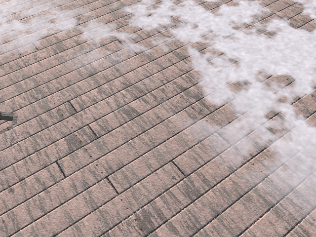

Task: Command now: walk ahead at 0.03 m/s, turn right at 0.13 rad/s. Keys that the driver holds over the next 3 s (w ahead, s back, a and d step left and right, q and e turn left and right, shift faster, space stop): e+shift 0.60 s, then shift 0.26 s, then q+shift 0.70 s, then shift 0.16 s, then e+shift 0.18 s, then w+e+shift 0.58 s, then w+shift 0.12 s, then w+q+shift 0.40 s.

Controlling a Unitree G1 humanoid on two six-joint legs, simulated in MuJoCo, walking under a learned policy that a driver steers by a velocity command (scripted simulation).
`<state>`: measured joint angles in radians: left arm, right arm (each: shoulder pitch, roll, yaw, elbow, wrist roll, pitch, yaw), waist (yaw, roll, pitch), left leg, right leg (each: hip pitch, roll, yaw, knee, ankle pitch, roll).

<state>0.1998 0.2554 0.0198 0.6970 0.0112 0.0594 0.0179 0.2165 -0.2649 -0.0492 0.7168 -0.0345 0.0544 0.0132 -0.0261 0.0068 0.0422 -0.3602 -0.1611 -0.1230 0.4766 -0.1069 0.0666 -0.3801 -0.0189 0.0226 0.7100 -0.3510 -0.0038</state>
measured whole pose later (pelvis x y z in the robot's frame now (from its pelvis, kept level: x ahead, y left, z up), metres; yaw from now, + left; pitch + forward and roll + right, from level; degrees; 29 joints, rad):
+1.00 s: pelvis -0.02 -0.03 +0.01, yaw -34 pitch -1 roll +0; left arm 0.09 0.21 0.00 0.71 0.02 0.04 0.02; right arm 0.31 -0.28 -0.04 0.80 0.00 0.06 0.00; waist -0.06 0.04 0.07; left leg -0.33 0.01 -0.01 0.85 -0.50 -0.01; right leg -0.18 0.03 -0.03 0.44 -0.25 -0.05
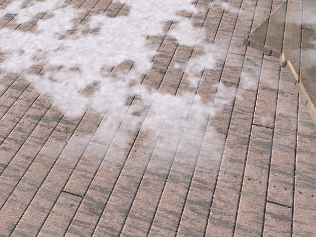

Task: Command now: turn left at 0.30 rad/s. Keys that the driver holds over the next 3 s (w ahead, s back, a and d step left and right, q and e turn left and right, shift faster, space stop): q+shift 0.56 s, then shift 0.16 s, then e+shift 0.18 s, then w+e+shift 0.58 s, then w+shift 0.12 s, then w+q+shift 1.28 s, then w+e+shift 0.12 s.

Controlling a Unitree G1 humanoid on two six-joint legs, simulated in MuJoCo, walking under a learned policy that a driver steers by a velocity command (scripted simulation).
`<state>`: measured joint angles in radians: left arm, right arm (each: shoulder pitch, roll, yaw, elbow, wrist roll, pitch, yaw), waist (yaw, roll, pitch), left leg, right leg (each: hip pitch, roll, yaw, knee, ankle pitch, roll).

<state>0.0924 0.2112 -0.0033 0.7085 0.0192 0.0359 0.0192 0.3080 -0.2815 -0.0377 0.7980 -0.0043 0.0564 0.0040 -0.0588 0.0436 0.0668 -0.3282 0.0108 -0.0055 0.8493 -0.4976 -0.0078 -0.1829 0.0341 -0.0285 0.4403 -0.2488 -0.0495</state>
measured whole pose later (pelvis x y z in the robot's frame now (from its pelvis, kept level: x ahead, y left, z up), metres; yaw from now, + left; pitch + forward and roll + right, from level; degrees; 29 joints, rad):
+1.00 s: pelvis +0.04 +0.04 +0.00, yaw +28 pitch +0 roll +1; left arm 0.28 0.28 0.04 0.80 0.02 0.03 -0.02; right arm 0.20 -0.28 -0.01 0.72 -0.04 0.02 -0.01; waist 0.03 0.03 0.01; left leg -0.30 -0.12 -0.08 0.78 -0.49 0.05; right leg -0.25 0.07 0.10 0.50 -0.26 -0.05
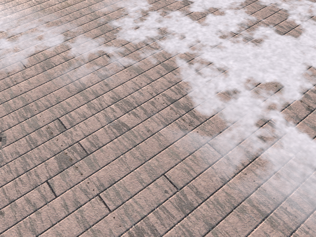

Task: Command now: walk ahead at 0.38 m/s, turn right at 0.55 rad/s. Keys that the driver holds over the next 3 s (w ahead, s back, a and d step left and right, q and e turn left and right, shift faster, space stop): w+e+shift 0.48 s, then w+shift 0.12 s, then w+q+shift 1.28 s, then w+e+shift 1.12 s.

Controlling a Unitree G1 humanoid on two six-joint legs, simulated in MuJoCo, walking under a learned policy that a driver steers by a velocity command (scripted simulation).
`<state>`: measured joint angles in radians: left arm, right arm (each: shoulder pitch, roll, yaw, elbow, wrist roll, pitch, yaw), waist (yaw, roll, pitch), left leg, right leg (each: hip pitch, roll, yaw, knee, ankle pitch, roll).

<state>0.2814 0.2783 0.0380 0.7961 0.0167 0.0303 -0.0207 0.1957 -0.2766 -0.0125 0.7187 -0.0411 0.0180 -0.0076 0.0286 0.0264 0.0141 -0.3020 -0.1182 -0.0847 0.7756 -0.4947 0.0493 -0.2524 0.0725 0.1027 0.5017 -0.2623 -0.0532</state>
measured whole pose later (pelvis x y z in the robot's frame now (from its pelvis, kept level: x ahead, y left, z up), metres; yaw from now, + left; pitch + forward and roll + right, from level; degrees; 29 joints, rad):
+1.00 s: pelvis +0.55 -0.29 -0.02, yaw -21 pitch +1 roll -1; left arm 0.46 0.26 0.03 0.91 0.01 -0.12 0.00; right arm 0.12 -0.28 -0.02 0.77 -0.01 -0.03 0.07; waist 0.04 0.02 0.05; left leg -0.82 0.06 0.11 0.87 0.07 0.11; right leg 0.22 0.10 -0.22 0.15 -0.28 -0.06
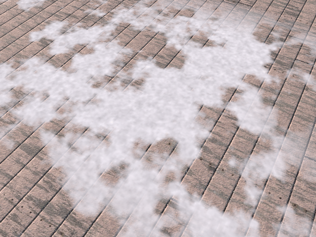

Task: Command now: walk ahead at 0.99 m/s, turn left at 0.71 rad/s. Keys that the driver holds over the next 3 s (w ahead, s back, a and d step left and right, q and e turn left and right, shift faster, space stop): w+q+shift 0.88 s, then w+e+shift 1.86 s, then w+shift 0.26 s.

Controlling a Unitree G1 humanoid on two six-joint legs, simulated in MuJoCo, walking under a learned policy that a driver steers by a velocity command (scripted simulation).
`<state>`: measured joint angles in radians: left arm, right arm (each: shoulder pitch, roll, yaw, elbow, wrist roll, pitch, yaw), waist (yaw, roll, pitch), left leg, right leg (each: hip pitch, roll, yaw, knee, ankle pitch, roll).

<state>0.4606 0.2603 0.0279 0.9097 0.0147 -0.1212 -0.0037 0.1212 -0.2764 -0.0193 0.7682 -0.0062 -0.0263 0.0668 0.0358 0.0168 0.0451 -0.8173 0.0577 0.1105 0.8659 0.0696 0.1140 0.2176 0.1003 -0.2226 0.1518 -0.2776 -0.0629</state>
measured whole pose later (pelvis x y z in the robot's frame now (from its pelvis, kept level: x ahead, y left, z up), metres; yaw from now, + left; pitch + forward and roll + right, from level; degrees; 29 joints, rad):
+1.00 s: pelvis +0.85 +0.24 -0.02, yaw +53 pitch +1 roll -1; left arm 0.50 0.24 0.02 0.88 0.02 -0.06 0.01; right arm 0.02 -0.28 -0.01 0.64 -0.05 -0.02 0.05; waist 0.06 0.03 0.05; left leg -0.56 -0.08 0.11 0.76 -0.22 0.19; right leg 0.02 -0.09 -0.18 1.07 -0.38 0.02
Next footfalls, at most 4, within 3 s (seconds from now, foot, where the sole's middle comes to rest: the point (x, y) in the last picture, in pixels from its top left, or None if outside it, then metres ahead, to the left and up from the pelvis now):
0.10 left None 0.30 0.03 -0.76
0.52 right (182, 175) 0.74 -0.05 -0.76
0.96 left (95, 140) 0.92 0.38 -0.76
1.42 right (68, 84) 1.31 0.60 -0.76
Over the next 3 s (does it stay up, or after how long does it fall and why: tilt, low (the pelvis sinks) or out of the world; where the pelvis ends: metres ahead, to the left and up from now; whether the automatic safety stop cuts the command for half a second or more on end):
stays up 2.42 0.67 0.01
